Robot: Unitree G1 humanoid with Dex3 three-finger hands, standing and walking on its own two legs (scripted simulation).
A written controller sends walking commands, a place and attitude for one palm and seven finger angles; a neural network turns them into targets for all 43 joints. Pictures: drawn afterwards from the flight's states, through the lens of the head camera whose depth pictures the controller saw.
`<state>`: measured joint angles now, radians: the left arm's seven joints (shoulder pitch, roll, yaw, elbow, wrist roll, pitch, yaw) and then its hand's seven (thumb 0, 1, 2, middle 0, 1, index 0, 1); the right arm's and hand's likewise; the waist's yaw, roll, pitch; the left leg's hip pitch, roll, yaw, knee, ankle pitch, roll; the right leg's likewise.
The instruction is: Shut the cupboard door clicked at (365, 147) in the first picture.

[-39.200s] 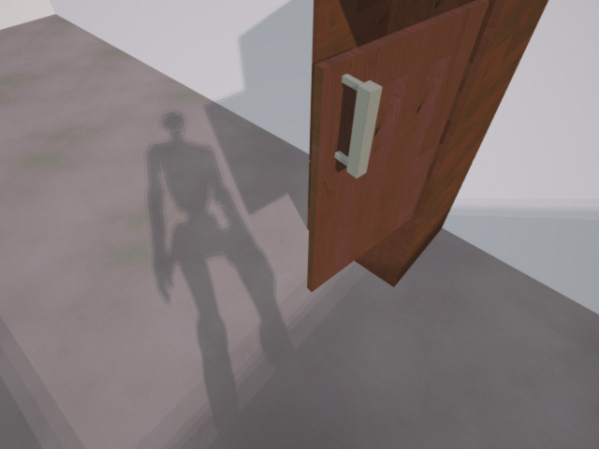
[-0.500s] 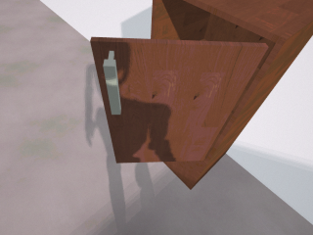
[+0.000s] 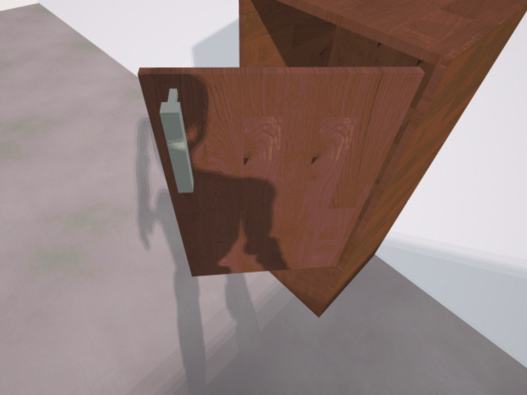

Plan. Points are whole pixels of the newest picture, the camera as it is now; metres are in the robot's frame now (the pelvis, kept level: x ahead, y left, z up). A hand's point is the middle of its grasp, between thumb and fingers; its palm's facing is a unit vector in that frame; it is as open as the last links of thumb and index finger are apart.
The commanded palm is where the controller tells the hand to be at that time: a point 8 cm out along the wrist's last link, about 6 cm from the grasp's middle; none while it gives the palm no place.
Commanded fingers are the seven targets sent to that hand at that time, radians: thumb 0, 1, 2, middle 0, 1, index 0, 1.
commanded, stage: come to a stop and stand still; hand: left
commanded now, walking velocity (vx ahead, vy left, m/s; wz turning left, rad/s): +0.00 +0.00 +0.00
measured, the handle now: (179, 143) +0.43 +0.16 +0.15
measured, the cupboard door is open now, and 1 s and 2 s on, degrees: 51 51 51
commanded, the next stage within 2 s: look again from close up in 0.44 s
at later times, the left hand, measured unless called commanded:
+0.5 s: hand out of the picture -0.03 +0.25 -0.16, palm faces -0.03 -0.96 -0.28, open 7.4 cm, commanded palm none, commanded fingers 0.00 0.90 0.90 -0.20 -0.30 -0.20 -0.30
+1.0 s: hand out of the picture +0.05 +0.22 -0.17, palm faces -0.04 -0.97 -0.25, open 7.4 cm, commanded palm none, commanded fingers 0.00 0.90 0.90 -0.20 -0.30 -0.20 -0.30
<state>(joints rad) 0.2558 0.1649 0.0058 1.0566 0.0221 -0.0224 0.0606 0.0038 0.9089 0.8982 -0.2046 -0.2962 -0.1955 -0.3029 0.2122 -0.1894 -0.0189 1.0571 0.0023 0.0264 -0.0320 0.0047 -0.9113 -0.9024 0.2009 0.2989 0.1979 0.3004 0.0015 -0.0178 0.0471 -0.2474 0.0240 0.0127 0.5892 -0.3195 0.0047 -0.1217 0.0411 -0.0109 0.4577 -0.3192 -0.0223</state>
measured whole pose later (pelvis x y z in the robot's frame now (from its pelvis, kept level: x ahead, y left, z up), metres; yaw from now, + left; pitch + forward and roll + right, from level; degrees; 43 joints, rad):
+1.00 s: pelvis +0.00 +0.01 +0.00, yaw -1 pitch +0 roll +1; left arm 0.20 0.24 -0.02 1.07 0.02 -0.02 0.02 0.00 0.90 0.90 -0.21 -0.30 -0.20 -0.30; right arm 0.16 -0.23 0.02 1.08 -0.01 -0.02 -0.02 0.00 -0.91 -0.90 0.20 0.30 0.20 0.30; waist 0.00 -0.02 0.03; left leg -0.20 -0.03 0.04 0.43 -0.24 0.03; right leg -0.13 0.00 0.03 0.44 -0.31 0.00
